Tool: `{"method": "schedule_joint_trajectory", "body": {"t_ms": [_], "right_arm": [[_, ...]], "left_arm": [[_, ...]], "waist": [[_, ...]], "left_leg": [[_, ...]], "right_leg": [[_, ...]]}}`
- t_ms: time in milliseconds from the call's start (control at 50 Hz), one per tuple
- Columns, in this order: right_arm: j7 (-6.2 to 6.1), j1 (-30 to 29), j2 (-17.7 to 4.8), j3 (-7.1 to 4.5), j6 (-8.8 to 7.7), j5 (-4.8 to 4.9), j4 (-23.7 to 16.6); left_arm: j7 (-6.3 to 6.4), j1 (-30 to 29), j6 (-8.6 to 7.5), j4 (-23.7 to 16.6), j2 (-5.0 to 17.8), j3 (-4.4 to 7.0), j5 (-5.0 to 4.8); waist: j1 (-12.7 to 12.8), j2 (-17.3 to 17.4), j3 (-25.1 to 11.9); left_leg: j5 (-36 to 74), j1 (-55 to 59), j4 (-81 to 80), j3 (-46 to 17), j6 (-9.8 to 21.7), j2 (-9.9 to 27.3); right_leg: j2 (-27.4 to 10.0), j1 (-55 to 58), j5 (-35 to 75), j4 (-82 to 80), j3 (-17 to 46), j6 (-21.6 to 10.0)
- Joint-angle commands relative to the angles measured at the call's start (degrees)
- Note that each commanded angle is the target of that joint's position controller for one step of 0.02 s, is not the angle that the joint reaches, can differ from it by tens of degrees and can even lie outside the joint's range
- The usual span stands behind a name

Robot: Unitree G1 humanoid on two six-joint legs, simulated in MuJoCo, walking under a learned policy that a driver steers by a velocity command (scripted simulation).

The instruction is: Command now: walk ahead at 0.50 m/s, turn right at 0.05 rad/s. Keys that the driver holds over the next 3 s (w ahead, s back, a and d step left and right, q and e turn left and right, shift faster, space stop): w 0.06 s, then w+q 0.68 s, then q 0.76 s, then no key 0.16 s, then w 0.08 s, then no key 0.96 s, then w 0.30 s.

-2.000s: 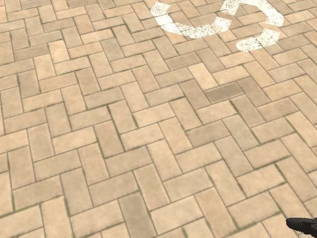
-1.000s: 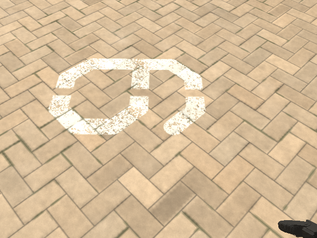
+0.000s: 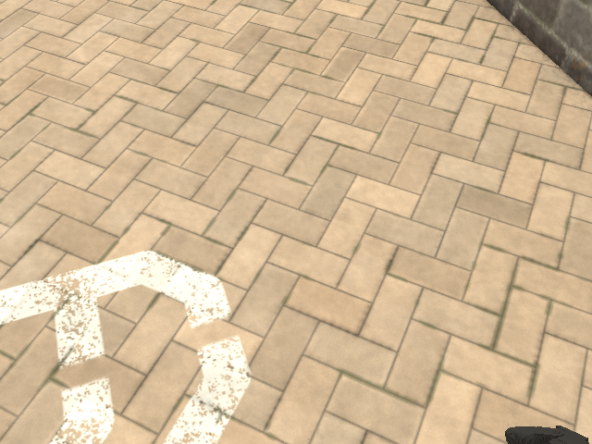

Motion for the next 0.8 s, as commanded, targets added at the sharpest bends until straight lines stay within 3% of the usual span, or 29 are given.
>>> {"method": "schedule_joint_trajectory", "body": {"t_ms": [20, 40, 60, 80, 100, 120, 140, 160, 220, 320, 400, 440, 480, 500, 520, 540, 560, 580, 600, 620, 660, 740, 800], "right_arm": [[-0.67, 12.5, -11.4, -4.26, -0.96, -0.33, -0.1], [-1.08, 20.0, -16.9, -5.52, -0.89, -1.45, 0.8], [-0.83, 23.3, -14.7, -5.20, -0.48, -0.21, 2.3], [-0.81, 20.6, -11.3, -3.91, -0.33, 0.71, 1.9], [-1.05, 16.5, -9.9, -3.45, 0.01, 0.41, 1.1], [-1.07, 13.0, -9.1, -3.10, 0.23, -0.17, 0.7], [-1.10, 11.0, -7.8, -2.68, 0.11, -0.74, 0.1], [-1.14, 10.0, -7.3, -2.49, 0.12, -1.05, -0.3], [-1.62, 10.2, -8.6, -3.03, -0.24, -0.14, 0.1], [-3.09, 13.9, -11.1, -4.16, 0.52, 0.65, 1.4], [-3.57, 17.8, -11.4, -4.49, 1.55, 1.29, 2.4], [-3.83, 17.7, -11.4, -4.69, 1.99, 1.18, 2.2], [-3.89, 17.1, -10.0, -4.39, 2.45, 0.80, 1.7], [-3.70, 17.0, -7.3, -3.44, 2.39, 0.38, 1.1], [-3.65, 18.6, -3.0, -2.03, 2.28, -1.11, -0.3], [-3.52, 24.3, -2.5, -1.73, 1.42, 1.31, -2.7], [-3.80, 22.2, -8.7, -3.13, 1.46, 2.10, -1.1], [-3.68, 17.2, -10.4, -3.78, 1.74, 1.79, -1.8], [-3.70, 15.7, -9.4, -3.79, 2.12, 1.39, -1.8], [-3.55, 14.3, -8.7, -3.98, 2.39, 0.91, -2.4], [-2.92, 14.3, -6.6, -3.83, 3.19, 1.26, -3.0], [-2.51, 10.3, -4.6, -3.30, 3.99, 0.82, -5.6], [-1.60, 6.6, -3.6, -2.84, 3.67, 0.36, -7.2]], "left_arm": [[0.68, -1.5, 0.24, -2.7, 8.1, 1.61, 0.46], [0.39, 4.6, -0.49, -4.2, 3.1, -0.10, 1.16], [0.13, 5.9, -1.44, -3.2, 1.5, -0.80, 0.54], [-0.25, 0.5, -2.36, -4.5, 7.4, 0.55, -0.55], [-0.44, -5.0, -2.98, -6.3, 7.9, 0.61, -1.18], [-0.35, -8.1, -3.33, -7.1, 7.3, 0.48, -0.34], [-0.18, -8.1, -3.23, -7.1, 7.0, 0.81, 0.62], [-0.21, -6.8, -2.99, -6.9, 6.1, 0.75, 0.93], [0.14, -6.4, -2.10, -7.0, 3.9, 0.26, 1.46], [-0.19, -17.5, -2.70, -9.6, 2.1, -0.64, 1.18], [-1.01, -22.9, -3.58, -11.2, 3.4, -0.26, 0.31], [-1.23, -22.2, -4.04, -11.1, 5.0, 0.37, 0.15], [-1.05, -16.2, -4.45, -9.4, 6.5, 1.33, 0.19], [-0.64, -9.8, -4.72, -8.4, 8.6, 2.24, 0.90], [-0.14, -0.9, -4.39, -7.3, 12.3, 3.12, 1.23], [-0.68, 0.6, -3.52, -5.8, 15.2, 3.77, 1.58], [-0.94, -2.3, -3.56, -7.0, 9.3, 2.44, 1.08], [-0.79, -4.6, -3.48, -7.2, 6.4, 1.61, 0.91], [-0.88, -7.4, -3.45, -7.2, 5.2, 1.10, 1.34], [-0.84, -9.3, -3.35, -6.7, 3.8, 0.77, 1.48], [-0.59, -10.3, -3.71, -5.9, 3.5, 0.84, 1.65], [-0.21, -9.3, -4.07, -3.9, 6.0, 1.86, 1.40], [0.49, -11.2, -3.10, -3.5, 7.5, 2.21, 1.33]], "waist": [[-9.7, -5.6, -9.2], [-9.2, 4.6, -19.7], [-9.9, 14.7, -25.2], [-10.8, 9.0, -17.8], [-10.0, 5.5, -10.5], [-8.4, 1.6, -4.6], [-6.5, 1.6, -2.7], [-4.9, 2.3, -2.3], [-3.4, 2.5, -1.6], [-6.7, 2.1, 0.6], [-8.2, 2.6, 0.5], [-7.1, 3.5, 0.1], [-3.5, 4.2, -2.1], [-0.4, 2.3, -7.0], [1.9, -8.0, -15.6], [-1.8, -26.0, -18.2], [-0.3, -15.4, -11.8], [0.2, -10.7, -6.4], [-1.2, -7.1, -4.1], [-2.1, -7.4, -1.9], [-3.3, -9.2, -0.8], [-3.2, -6.2, 0.6], [-2.9, -5.8, 1.9]], "left_leg": [[-0.5, 21.8, 0.1, 0.6, 4.8, -0.4], [-2.6, 46.0, 1.8, -20.0, 12.8, 14.2], [-14.4, 54.4, -8.2, -41.4, 18.2, 20.5], [-23.1, 49.9, -11.2, -38.8, 15.3, 18.4], [-22.7, 42.1, -12.2, -31.7, 13.3, 16.1], [-17.3, 33.2, -13.9, -26.3, 12.8, 13.8], [-12.0, 27.4, -15.2, -23.2, 12.3, 12.0], [-8.3, 24.0, -16.6, -21.6, 12.4, 10.6], [-2.1, 19.1, -19.3, -16.6, 13.8, 9.0], [-2.7, 16.0, -19.2, -11.5, 11.0, 5.6], [-6.9, 18.8, -15.3, -15.4, 9.9, 7.2], [-8.9, 20.7, -12.2, -18.4, 8.7, 8.3], [-7.8, 19.6, -6.1, -19.0, 6.8, 6.4], [-8.1, 16.2, 3.6, -16.7, 4.9, 2.9], [-23.0, 7.7, 21.9, -10.1, 2.2, -2.2], [-35.5, -11.1, 37.5, -6.4, 0.5, -5.8], [-31.1, -15.5, 43.8, -9.5, -0.1, -1.9], [-25.7, -16.1, 44.3, -8.5, -0.2, -0.3], [-21.5, -13.5, 43.0, -7.8, -0.8, 1.6], [-18.9, -12.6, 40.3, -7.8, -1.1, 2.9], [-16.2, -9.2, 38.1, -6.6, -1.7, 4.4], [-10.6, -11.9, 30.6, -5.9, -3.0, 5.0], [-2.6, -7.6, 19.0, -2.4, -3.1, 3.7]], "right_leg": [[-11.7, -5.5, 47.5, 19.2, 3.2, -5.2], [-5.1, -25.8, 27.7, 40.8, 0.7, -1.4], [1.9, -39.3, -9.0, 54.3, 4.0, 0.8], [-1.9, -45.9, -8.4, 58.8, 7.1, 0.1], [-4.8, -47.7, -3.6, 57.7, 5.0, -0.3], [-6.9, -46.9, 0.5, 53.8, 3.5, -0.2], [-8.7, -43.6, 3.6, 49.6, 3.9, 0.0], [-9.2, -40.5, 5.1, 47.7, 3.9, 0.5], [-9.1, -38.0, 7.4, 39.8, 2.7, 2.9], [-6.3, -34.2, 24.1, 19.7, 2.1, 5.1], [-4.6, -31.0, 26.1, 12.6, 3.4, 5.0], [-4.6, -28.3, 22.9, 10.6, 4.1, 3.9], [-4.5, -19.3, 19.4, 7.9, 2.7, 1.8], [-8.2, -8.7, 17.6, 7.9, 5.4, -0.7], [-19.5, 5.7, 15.3, 8.5, 16.6, -3.7], [-28.7, 15.1, -1.7, 0.8, 43.0, -11.8], [-26.4, 10.2, -9.2, -1.6, 40.7, -10.5], [-24.0, 4.6, -4.6, -1.5, 30.4, -8.3], [-21.3, -0.8, 3.7, -2.4, 23.6, -7.4], [-19.5, -4.3, 9.2, -3.5, 18.8, -7.3], [-17.7, -8.4, 15.6, -6.1, 11.9, -7.2], [-18.7, -8.2, 24.0, -8.6, 4.4, -9.0], [-16.5, -9.6, 37.6, -6.9, -4.3, -7.7]]}}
